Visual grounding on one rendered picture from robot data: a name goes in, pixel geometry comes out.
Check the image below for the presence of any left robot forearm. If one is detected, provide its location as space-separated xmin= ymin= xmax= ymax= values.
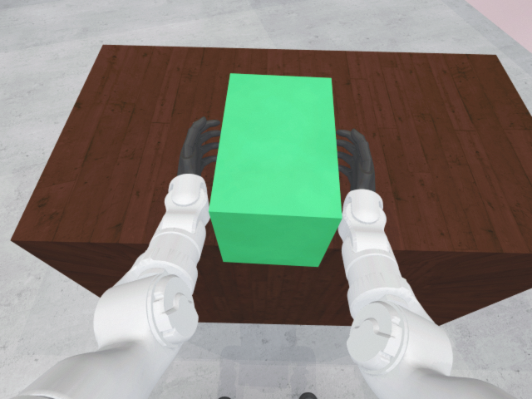
xmin=94 ymin=174 xmax=210 ymax=332

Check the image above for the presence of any left robot upper arm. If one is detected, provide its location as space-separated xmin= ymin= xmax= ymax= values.
xmin=10 ymin=273 xmax=199 ymax=399

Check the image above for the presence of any pedestal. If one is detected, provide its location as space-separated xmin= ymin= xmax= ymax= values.
xmin=11 ymin=45 xmax=532 ymax=326

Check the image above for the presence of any carton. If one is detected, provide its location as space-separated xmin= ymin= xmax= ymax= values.
xmin=209 ymin=73 xmax=342 ymax=267

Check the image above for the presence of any right robot upper arm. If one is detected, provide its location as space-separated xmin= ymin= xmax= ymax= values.
xmin=347 ymin=300 xmax=518 ymax=399

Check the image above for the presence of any left robot hand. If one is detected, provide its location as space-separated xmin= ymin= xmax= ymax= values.
xmin=177 ymin=116 xmax=221 ymax=176

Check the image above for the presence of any right robot hand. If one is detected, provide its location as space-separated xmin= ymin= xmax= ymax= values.
xmin=336 ymin=129 xmax=376 ymax=193

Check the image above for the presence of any right robot forearm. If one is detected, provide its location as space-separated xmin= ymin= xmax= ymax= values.
xmin=338 ymin=190 xmax=434 ymax=323

